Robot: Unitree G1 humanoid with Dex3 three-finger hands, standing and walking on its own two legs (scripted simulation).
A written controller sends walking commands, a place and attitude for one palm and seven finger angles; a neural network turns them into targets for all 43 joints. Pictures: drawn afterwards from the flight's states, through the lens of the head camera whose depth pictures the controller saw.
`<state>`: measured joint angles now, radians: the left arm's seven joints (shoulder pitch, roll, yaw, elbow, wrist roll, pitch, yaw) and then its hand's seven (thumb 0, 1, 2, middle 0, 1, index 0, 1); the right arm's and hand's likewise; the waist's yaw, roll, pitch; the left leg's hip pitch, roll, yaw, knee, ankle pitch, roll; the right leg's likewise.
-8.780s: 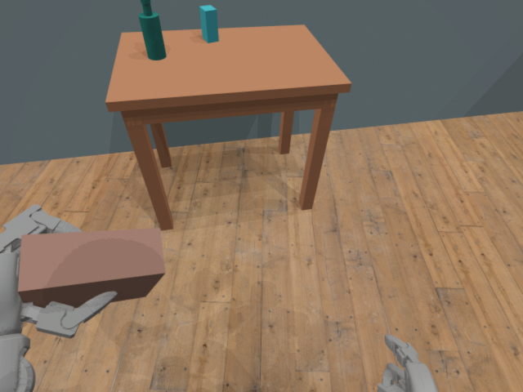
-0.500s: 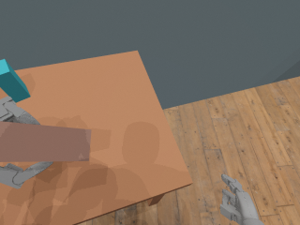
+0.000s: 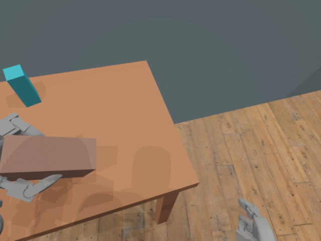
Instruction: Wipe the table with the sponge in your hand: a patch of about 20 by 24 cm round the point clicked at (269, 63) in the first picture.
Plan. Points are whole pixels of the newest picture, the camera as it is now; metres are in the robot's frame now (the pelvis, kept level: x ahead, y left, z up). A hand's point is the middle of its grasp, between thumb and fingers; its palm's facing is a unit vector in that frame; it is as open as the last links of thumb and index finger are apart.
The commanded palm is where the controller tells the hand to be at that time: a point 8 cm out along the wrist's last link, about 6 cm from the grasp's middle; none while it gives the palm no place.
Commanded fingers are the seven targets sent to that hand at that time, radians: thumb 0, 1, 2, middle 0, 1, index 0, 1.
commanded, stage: come to a stop and stand still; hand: left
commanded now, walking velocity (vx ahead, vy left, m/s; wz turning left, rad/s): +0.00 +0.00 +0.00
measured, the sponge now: (65, 159) +0.24 +0.21 +0.13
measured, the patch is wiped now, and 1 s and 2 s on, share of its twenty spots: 0.00 0.00 0.00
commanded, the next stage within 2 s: look again from close up in 0.20 s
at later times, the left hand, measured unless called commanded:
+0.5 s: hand (34, 160) +0.22 +0.25 +0.16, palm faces +0.32 -0.87 -0.38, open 9.6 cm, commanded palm +0.16 +0.28 +0.18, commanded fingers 0.00 0.10 1.30 -1.20 -1.60 -1.20 -1.60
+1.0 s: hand (44, 154) +0.23 +0.23 +0.16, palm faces +0.30 -0.88 -0.36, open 9.6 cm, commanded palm +0.17 +0.26 +0.18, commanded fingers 0.00 0.10 1.30 -1.20 -1.60 -1.20 -1.60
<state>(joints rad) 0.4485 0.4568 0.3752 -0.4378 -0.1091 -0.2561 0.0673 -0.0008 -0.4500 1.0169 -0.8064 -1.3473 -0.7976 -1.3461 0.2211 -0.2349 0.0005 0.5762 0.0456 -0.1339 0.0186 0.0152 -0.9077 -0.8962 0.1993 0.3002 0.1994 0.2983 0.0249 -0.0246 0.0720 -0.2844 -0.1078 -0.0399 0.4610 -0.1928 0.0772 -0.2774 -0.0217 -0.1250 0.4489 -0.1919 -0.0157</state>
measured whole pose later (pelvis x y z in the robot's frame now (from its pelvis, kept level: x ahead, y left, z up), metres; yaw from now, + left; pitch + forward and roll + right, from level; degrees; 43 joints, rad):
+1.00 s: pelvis +0.00 -0.01 +0.00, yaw -3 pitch +1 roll +0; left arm 0.42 0.43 0.36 -0.46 -0.12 -0.19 0.07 0.00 -0.45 1.02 -0.80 -1.35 -0.80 -1.35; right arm 0.19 -0.18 0.00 0.56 0.03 -0.11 0.00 0.01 -0.91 -0.90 0.20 0.30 0.20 0.30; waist 0.05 -0.05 0.05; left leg -0.27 -0.09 0.00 0.44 -0.19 0.07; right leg -0.29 0.00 -0.08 0.46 -0.19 -0.02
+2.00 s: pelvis +0.01 -0.01 +0.01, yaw -3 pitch -1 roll -1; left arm 0.45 0.37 0.29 -0.45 -0.09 -0.11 0.10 0.00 -0.45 1.03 -0.80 -1.35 -0.79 -1.35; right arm 0.19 -0.21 0.03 0.56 0.03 -0.08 -0.04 0.02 -0.91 -0.90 0.20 0.30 0.20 0.30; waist 0.03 0.00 0.01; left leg -0.20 -0.07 -0.01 0.41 -0.19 0.08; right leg -0.18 0.02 -0.09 0.35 -0.15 -0.03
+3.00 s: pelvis +0.02 -0.01 +0.00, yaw -5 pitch +1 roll -1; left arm 0.42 0.45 0.35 -0.43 -0.04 -0.24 0.02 0.00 -0.45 1.03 -0.80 -1.36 -0.79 -1.36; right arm 0.24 -0.18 0.03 0.57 0.02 -0.11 -0.01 0.02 -0.91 -0.90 0.20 0.30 0.20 0.30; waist 0.00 -0.06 0.07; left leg -0.24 -0.06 0.03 0.48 -0.25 0.08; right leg -0.25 0.02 -0.07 0.44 -0.21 -0.03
